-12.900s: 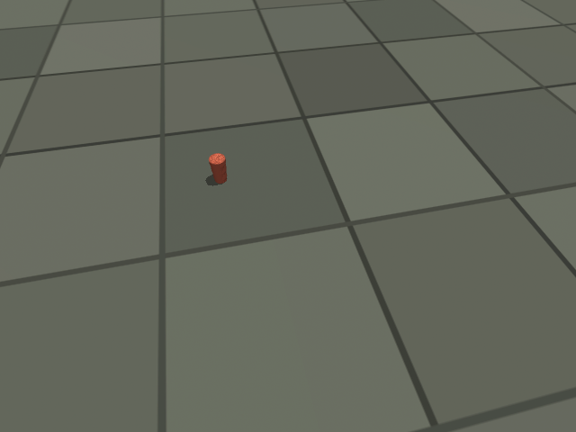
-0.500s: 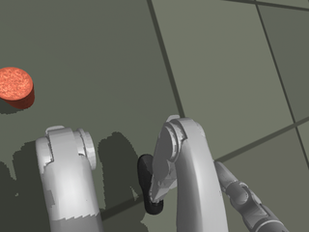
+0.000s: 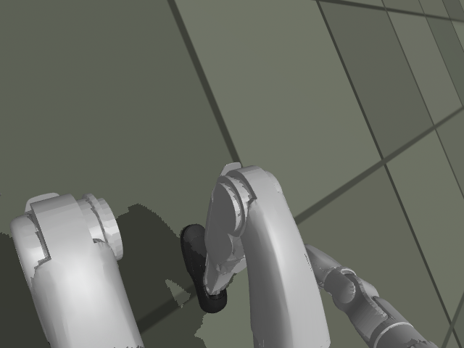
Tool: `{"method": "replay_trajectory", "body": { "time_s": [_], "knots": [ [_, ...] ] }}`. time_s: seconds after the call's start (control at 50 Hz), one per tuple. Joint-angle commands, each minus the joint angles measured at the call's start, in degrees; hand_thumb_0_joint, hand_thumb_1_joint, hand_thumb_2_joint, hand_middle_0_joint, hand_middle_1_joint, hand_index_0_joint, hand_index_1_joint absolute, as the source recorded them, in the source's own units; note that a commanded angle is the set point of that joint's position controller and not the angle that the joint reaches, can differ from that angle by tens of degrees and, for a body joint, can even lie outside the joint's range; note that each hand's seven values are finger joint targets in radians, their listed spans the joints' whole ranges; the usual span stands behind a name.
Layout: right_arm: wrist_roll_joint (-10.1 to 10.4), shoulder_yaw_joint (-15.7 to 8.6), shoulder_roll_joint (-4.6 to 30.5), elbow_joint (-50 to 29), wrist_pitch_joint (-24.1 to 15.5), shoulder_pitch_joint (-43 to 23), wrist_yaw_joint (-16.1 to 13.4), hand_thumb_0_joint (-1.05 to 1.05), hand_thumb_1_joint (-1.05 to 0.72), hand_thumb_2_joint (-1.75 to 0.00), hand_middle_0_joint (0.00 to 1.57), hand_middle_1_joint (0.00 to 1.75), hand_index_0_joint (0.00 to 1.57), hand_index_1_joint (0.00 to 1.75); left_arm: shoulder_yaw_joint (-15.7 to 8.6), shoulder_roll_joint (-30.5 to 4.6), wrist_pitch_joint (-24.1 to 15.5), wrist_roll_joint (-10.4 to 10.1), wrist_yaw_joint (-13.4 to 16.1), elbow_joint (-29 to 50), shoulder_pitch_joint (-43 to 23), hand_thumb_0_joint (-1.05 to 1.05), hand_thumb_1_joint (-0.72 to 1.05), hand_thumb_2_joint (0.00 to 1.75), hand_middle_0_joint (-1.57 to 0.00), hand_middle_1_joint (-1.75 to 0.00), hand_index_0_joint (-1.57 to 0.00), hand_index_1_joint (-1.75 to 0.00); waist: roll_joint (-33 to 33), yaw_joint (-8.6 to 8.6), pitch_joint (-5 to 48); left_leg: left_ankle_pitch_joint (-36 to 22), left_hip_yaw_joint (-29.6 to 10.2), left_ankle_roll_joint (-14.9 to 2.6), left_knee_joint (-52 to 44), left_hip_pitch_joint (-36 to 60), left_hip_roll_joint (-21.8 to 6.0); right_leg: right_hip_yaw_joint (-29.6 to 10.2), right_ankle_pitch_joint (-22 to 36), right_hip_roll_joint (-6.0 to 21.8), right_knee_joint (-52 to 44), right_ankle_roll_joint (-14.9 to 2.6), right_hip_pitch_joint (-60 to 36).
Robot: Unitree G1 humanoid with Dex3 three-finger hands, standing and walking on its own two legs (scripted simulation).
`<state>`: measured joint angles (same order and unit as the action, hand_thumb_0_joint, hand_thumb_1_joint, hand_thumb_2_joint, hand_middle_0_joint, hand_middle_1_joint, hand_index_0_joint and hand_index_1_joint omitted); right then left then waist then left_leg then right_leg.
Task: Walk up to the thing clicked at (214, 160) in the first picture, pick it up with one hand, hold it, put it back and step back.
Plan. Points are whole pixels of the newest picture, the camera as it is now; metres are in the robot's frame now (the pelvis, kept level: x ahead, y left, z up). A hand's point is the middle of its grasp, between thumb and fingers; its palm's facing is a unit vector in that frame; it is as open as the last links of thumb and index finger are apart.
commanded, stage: close in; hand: left
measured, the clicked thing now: out of the picture +0.44 +0.28 -0.21
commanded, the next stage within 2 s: rest palm in 0.10 s
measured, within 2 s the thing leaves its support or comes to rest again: leaves its support in 1.36 s
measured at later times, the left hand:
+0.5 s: hand out of the picture +0.43 +0.29 -0.18, palm faces +0.38 -0.92 +0.03, open 15.5 cm
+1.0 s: hand out of the picture +0.44 +0.28 -0.17, palm faces +0.40 -0.92 +0.01, open 10.8 cm
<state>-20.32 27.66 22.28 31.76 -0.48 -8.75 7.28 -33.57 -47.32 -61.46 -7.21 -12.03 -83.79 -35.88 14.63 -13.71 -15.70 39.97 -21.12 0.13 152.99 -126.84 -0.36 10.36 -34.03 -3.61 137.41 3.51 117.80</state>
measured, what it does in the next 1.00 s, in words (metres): stands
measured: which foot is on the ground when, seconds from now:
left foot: down 0.00-1.00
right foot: down 0.00-1.00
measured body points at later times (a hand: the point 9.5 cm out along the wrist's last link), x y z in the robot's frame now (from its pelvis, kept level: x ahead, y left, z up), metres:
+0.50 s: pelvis +0.00 +0.00 +0.00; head +0.22 +0.20 +0.33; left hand +0.40 +0.34 -0.17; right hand +0.17 -0.24 -0.02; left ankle +0.09 +0.12 -0.25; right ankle +0.15 -0.14 -0.25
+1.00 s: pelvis +0.00 +0.00 +0.00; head +0.23 +0.20 +0.33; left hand +0.41 +0.33 -0.17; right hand +0.16 -0.24 -0.02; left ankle +0.09 +0.12 -0.25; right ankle +0.15 -0.14 -0.25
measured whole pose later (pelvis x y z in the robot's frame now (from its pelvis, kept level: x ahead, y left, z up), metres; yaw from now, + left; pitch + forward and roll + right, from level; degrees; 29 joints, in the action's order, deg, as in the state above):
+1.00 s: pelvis +0.00 +0.00 +0.00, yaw -2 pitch +11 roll -19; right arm -22.5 31.0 21.3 31.1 2.4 -10.1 8.8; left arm -30.1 -50.2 -65.8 -2.6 2.2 -87.1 -39.3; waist 16.6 -15.6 -18.3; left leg 41.3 -23.9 0.6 153.4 -126.1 -0.9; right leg 12.3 -33.4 -4.5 135.9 4.4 117.1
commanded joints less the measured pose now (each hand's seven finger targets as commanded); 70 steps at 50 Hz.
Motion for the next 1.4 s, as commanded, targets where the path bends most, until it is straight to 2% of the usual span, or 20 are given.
{"method": "replay_trajectory", "body": {
  "time_s": [0.0,0.24,0.26,0.28,0.32,0.38,0.46,0.48,0.58,0.7,0.74,0.8,0.86,1.0,1.08,1.12,1.22,1.3,1.34,1.38],
  "knots": [
    [-0.6,-6.2,20.0,-1.9,0.9,0.3,-1.0,0.00,-0.90,-0.90,0.20,0.30,0.20,0.30,0.7,-10.3,-5.5,0.7,3.2,6.3,-12.1,0.00,-0.42,0.13,-0.02,-0.07,-0.04,-0.06,-29.5,-6.12,28.7,-2.2,4.5,1.86,-21.2,21.2,-3.6,9.0,3.9,-1.1,-8.1,-3.19,-11.5],
    [-1.7,-5.2,20.7,-1.9,2.1,-0.5,-0.1,0.00,-0.89,-0.90,0.20,0.30,0.20,0.30,3.3,-9.8,-8.5,3.4,9.2,5.1,-12.6,0.00,-0.33,0.18,-0.03,-0.04,-0.01,-0.06,-32.2,-7.54,25.8,-3.7,2.5,2.55,-22.3,23.3,-4.1,10.1,6.2,-1.4,-7.2,-3.07,-11.3],
    [-1.8,-5.1,20.5,-1.8,2.1,-0.6,-0.1,0.00,-0.89,-0.90,0.20,0.30,0.20,0.30,2.8,-10.2,-8.5,3.4,9.5,4.9,-11.4,0.00,-0.34,0.18,-0.04,-0.04,-0.01,-0.06,-31.4,-7.01,26.5,-4.0,2.8,2.34,-21.7,23.0,-4.1,9.8,6.6,-1.6,-7.4,-3.05,-11.9],
    [-1.8,-4.8,20.6,-1.9,2.2,0.0,0.0,0.00,-0.89,-0.90,0.20,0.30,0.20,0.30,2.6,-10.8,-8.6,3.4,9.8,4.6,-12.0,0.00,-0.33,0.19,-0.03,-0.04,-0.01,-0.06,-31.6,-7.78,27.1,-4.9,2.8,2.36,-21.5,23.4,-4.0,10.1,7.2,-1.6,-7.6,-2.94,-13.0],
    [-2.0,-4.6,20.5,-1.8,2.4,-0.1,0.0,0.00,-0.89,-0.91,0.20,0.30,0.20,0.30,2.3,-10.7,-9.0,3.2,10.3,5.3,-11.8,0.00,-0.31,0.19,-0.04,-0.03,-0.01,-0.06,-31.1,-7.68,28.1,-6.2,2.6,2.36,-21.1,23.9,-4.2,10.1,8.4,-1.8,-7.5,-2.87,-13.6],
    [-2.1,-4.5,20.5,-1.5,2.5,0.0,-0.1,0.00,-0.88,-0.90,0.20,0.30,0.20,0.30,2.1,-11.2,-9.1,3.3,10.8,5.0,-12.2,0.00,-0.08,0.31,-0.19,-0.18,-0.16,-0.20,-31.8,-7.79,28.1,-6.2,2.7,2.34,-21.0,24.4,-4.3,10.1,8.4,-1.9,-7.8,-2.89,-13.9],
    [-2.4,-4.1,20.5,-1.2,2.8,-0.4,0.0,0.00,-0.88,-0.90,0.20,0.30,0.20,0.30,2.8,-11.2,-9.3,3.7,11.6,5.0,-13.8,0.00,0.08,0.39,-0.26,-0.24,-0.23,-0.26,-32.3,-8.70,27.7,-6.4,2.5,2.40,-20.8,24.0,-4.4,10.3,8.9,-2.0,-7.8,-2.89,-13.8],
    [-2.3,-4.1,20.5,-1.4,2.9,-0.5,0.0,0.00,-0.88,-0.90,0.20,0.30,0.20,0.30,2.9,-11.6,-9.3,3.8,11.7,5.1,-13.7,0.00,0.12,0.41,-0.27,-0.25,-0.25,-0.27,-32.4,-8.30,27.3,-5.9,2.8,2.31,-20.9,23.6,-4.4,10.2,8.5,-2.0,-8.0,-2.96,-13.9],
    [-2.3,-4.2,20.2,-1.3,3.2,-0.6,0.0,0.00,-0.87,-0.90,0.20,0.30,0.20,0.30,3.7,-10.7,-8.6,4.1,12.3,4.4,-14.4,0.00,0.24,0.49,-0.35,-0.33,-0.32,-0.35,-30.5,-8.92,26.8,-5.2,2.9,1.93,-20.6,22.7,-4.4,10.2,8.3,-2.1,-8.7,-2.83,-13.7],
    [-2.2,-4.0,20.1,-1.5,3.5,-0.6,0.2,0.00,-0.87,-0.90,0.20,0.30,0.20,0.30,2.9,-11.6,-8.4,4.1,13.4,3.7,-14.3,0.00,0.35,0.58,-0.45,-0.43,-0.42,-0.45,-29.6,-8.63,27.1,-3.8,2.9,1.77,-20.5,21.4,-4.3,10.5,7.0,-2.3,-9.1,-2.86,-13.9],
    [-2.3,-3.8,19.8,-1.3,3.6,-0.6,0.0,0.00,-0.87,-0.90,0.20,0.30,0.20,0.30,3.2,-11.2,-8.3,4.2,13.6,4.0,-14.2,0.00,0.40,0.63,-0.50,-0.48,-0.47,-0.50,-29.8,-8.64,28.1,-5.7,3.0,1.83,-20.3,22.3,-4.3,10.3,8.7,-2.4,-9.0,-2.89,-14.8],
    [-2.2,-3.8,20.0,-1.3,3.8,-0.3,0.0,0.00,-0.87,-0.90,0.20,0.30,0.20,0.30,3.2,-12.4,-8.3,4.7,14.0,3.8,-14.8,0.00,0.37,0.72,-0.64,-0.62,-0.61,-0.64,-31.0,-8.71,27.8,-5.9,2.8,1.97,-20.6,22.6,-4.5,10.5,8.7,-2.4,-8.7,-3.07,-14.4],
    [-2.3,-3.8,19.9,-1.4,3.7,-0.4,0.1,0.00,-0.87,-0.90,0.20,0.30,0.20,0.30,3.7,-11.4,-8.5,4.7,14.2,4.0,-15.8,0.00,0.39,0.80,-0.73,-0.72,-0.70,-0.74,-30.4,-9.41,27.2,-4.7,2.9,1.74,-20.5,21.6,-4.3,10.6,8.1,-2.3,-9.1,-2.98,-14.3],
    [-2.3,-4.0,20.1,-0.9,4.0,-0.3,0.2,0.00,-0.88,-0.90,0.20,0.30,0.20,0.30,4.1,-10.7,-8.2,4.9,14.1,3.4,-14.6,0.00,0.41,0.97,-0.97,-0.95,-0.94,-0.98,-31.4,-9.25,27.3,-6.0,2.3,2.19,-21.2,23.3,-4.5,10.8,8.9,-2.2,-8.6,-3.08,-13.9],
    [-2.3,-4.0,20.3,-1.1,4.0,-0.3,0.4,0.00,-0.90,-0.91,0.20,0.30,0.20,0.30,4.9,-9.8,-8.0,4.8,14.0,3.8,-15.3,0.00,0.35,1.13,-1.04,-1.12,-1.02,-1.16,-31.0,-9.68,27.3,-6.3,2.3,2.14,-21.1,23.3,-4.5,10.8,9.1,-2.2,-8.7,-3.03,-14.2],
    [-2.1,-4.0,20.3,-1.2,4.0,-0.6,0.4,0.00,-0.90,-0.91,0.20,0.30,0.20,0.30,4.4,-10.8,-8.1,4.7,13.8,4.0,-15.0,0.00,0.36,1.18,-1.09,-1.18,-1.07,-1.22,-30.9,-9.14,26.6,-4.9,2.2,2.12,-21.5,22.6,-4.5,10.8,8.0,-2.0,-8.8,-3.10,-13.5],
    [-1.9,-4.6,20.2,-0.8,3.8,0.2,0.4,0.00,-0.90,-0.91,0.20,0.30,0.20,0.30,3.9,-10.3,-7.8,3.7,13.1,7.1,-15.0,0.00,0.30,1.26,-1.20,-1.30,-1.17,-1.34,-32.0,-8.50,29.2,-6.3,3.2,2.08,-20.8,23.8,-4.4,10.3,9.2,-2.1,-9.1,-3.07,-15.1],
    [-1.6,-5.0,20.0,-0.9,4.0,0.9,0.3,0.00,-0.90,-0.91,0.20,0.30,0.20,0.30,2.5,-12.5,-7.3,4.0,13.3,11.7,-15.3,0.00,0.28,1.31,-1.26,-1.38,-1.24,-1.41,-34.6,-7.26,30.9,-7.6,3.0,2.46,-21.7,25.3,-4.5,10.1,9.9,-1.8,-8.3,-3.41,-14.9],
    [-1.5,-6.0,19.6,-0.6,4.2,1.5,0.4,0.00,-0.90,-0.91,0.20,0.30,0.20,0.30,2.0,-11.7,-6.7,4.0,13.5,15.1,-15.7,0.00,0.25,1.34,-1.25,-1.40,-1.23,-1.44,-35.3,-6.78,32.5,-8.8,3.5,2.53,-21.7,26.7,-4.5,9.6,10.6,-1.7,-8.4,-3.43,-15.0],
    [-1.2,-7.0,19.9,-0.4,4.3,2.1,0.5,0.00,-0.90,-0.91,0.20,0.30,0.20,0.30,2.8,-11.1,-6.0,4.0,13.3,18.3,-17.3,0.00,0.23,1.36,-1.29,-1.44,-1.28,-1.48,-37.1,-7.47,33.3,-8.7,4.2,2.58,-21.9,26.9,-4.3,9.2,10.6,-1.5,-8.7,-3.49,-14.9]
  ]
}}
